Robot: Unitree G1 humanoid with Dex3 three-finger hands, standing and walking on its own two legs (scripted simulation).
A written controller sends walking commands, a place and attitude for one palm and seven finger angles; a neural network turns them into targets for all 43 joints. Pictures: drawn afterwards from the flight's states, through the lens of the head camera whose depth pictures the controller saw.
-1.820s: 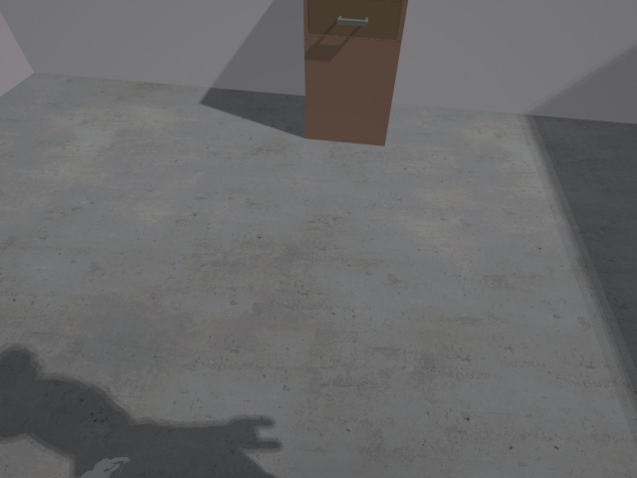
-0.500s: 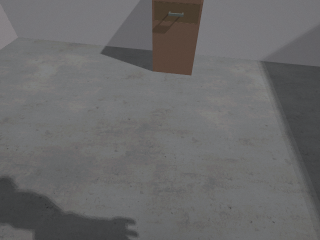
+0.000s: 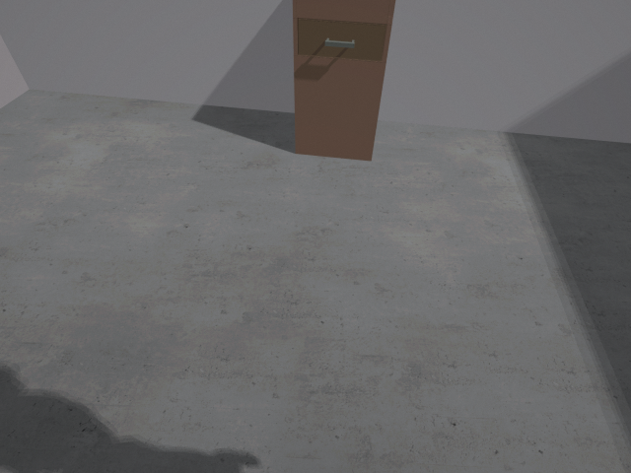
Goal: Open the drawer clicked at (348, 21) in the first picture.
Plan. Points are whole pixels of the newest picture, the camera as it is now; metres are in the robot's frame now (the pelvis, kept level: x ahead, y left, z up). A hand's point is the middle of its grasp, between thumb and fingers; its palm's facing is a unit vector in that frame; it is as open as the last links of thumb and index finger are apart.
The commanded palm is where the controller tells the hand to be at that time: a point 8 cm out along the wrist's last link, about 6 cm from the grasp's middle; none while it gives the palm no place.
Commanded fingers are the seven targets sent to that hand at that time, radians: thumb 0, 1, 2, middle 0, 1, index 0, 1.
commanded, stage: walk to a spot facing it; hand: left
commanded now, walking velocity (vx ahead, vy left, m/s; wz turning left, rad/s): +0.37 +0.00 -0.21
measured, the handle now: (340, 42) +1.86 +0.02 -0.14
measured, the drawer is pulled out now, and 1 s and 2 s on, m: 0.00 0.00 0.00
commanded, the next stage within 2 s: none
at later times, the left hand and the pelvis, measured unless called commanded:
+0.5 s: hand out of the picture +0.15 +0.14 -0.18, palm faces -0.03 -0.98 -0.17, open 7.4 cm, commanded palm none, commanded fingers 0.00 0.90 0.90 -0.20 -0.30 -0.20 -0.30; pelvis +0.16 -0.02 -0.01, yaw -4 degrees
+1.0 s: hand (230, 311) +0.44 +0.20 -0.17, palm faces -0.09 -0.98 -0.17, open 7.4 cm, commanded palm none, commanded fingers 0.00 0.90 0.90 -0.20 -0.30 -0.20 -0.30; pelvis +0.37 +0.03 +0.00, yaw -9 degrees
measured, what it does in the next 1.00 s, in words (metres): walks ahead: right foot, then left foot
